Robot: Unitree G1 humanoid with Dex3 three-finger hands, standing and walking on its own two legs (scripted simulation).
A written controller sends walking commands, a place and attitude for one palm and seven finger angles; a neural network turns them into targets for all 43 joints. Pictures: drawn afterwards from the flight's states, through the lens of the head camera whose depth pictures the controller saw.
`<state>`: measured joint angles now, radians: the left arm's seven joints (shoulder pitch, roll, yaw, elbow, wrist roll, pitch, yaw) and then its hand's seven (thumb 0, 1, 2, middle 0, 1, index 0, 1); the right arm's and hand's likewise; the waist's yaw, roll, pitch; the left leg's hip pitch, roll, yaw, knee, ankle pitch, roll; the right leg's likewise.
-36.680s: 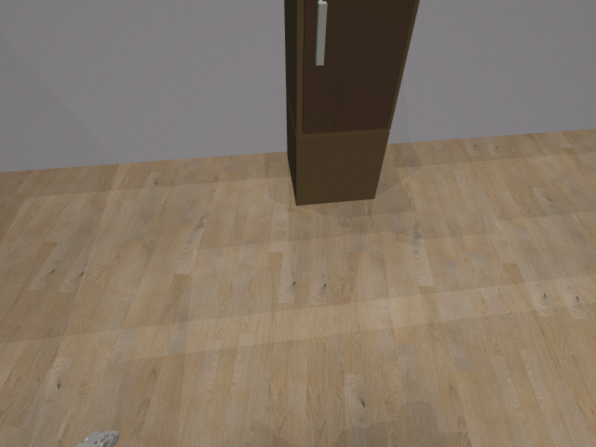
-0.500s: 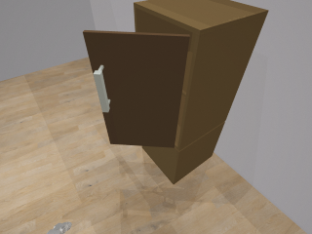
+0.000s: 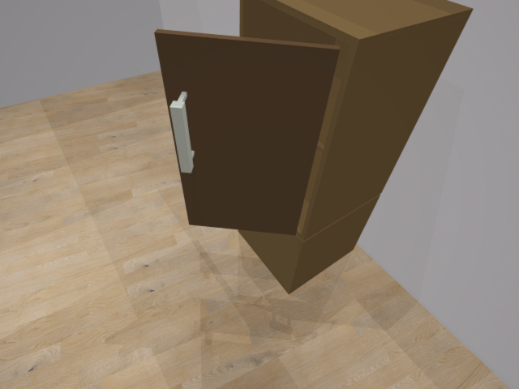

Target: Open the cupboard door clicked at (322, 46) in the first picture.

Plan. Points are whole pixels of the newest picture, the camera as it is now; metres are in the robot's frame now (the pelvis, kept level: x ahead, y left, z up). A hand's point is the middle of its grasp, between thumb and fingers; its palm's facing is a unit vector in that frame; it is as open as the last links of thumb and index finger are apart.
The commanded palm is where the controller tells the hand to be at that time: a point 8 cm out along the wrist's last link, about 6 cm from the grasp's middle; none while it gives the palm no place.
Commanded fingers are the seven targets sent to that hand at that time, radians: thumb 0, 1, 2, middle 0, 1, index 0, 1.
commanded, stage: look again from close up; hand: left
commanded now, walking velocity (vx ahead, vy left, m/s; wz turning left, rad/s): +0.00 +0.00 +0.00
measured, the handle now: (185, 133) +0.62 +0.21 +0.04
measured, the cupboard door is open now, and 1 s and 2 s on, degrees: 50 50 50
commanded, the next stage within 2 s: shuffle to correct the standing spot in 0.26 s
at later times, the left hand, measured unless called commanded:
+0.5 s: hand out of the picture -0.01 +0.18 -0.18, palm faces +0.02 -0.99 -0.15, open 7.4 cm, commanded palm none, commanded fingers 0.00 0.90 0.90 -0.20 -0.30 -0.20 -0.30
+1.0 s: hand out of the picture +0.08 +0.20 -0.19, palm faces +0.02 -0.98 -0.20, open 7.3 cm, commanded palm none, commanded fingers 0.00 0.90 0.90 -0.20 -0.30 -0.20 -0.30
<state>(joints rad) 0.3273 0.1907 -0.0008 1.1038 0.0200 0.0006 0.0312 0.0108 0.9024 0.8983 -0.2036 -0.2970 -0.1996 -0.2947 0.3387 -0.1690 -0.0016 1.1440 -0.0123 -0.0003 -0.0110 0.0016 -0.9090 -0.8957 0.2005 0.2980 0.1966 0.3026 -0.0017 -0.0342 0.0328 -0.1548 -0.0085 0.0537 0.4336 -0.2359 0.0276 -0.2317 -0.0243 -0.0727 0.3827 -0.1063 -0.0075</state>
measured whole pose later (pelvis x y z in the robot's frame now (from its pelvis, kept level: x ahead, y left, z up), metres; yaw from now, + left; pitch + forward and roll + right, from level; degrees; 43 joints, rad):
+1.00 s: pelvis +0.06 +0.03 -0.01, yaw -2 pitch -1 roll -1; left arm 0.29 0.15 0.04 1.03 0.02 0.02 0.06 0.02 0.93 0.90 -0.20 -0.30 -0.20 -0.29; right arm 0.26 -0.13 -0.03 1.08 -0.01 0.00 -0.06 0.01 -0.93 -0.90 0.20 0.30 0.20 0.30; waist 0.00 -0.02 0.07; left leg -0.12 -0.03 0.10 0.51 -0.38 0.07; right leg -0.25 -0.04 -0.02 0.54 -0.25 0.03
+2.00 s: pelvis +0.01 +0.00 +0.00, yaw -1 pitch -2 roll +0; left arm 0.27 0.21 -0.01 1.09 0.02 -0.01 0.03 0.01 0.90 0.90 -0.20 -0.30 -0.20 -0.29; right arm 0.26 -0.21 0.00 1.14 -0.01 0.00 0.00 0.00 -0.91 -0.90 0.20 0.30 0.20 0.30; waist -0.01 -0.02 0.04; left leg -0.12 0.00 0.07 0.41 -0.24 0.02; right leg -0.22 -0.02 -0.06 0.38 -0.12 -0.01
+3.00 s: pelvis +0.05 +0.03 -0.01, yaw -3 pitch -3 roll +0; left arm 0.28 0.15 0.05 1.03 0.02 0.03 0.05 0.01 0.91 0.90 -0.20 -0.30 -0.20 -0.29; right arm 0.31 -0.09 -0.02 1.11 -0.02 -0.01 -0.06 0.00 -0.91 -0.90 0.20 0.30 0.20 0.30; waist -0.01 -0.03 0.07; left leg -0.10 -0.04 0.12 0.50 -0.36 0.07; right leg -0.23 -0.05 -0.02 0.57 -0.25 0.00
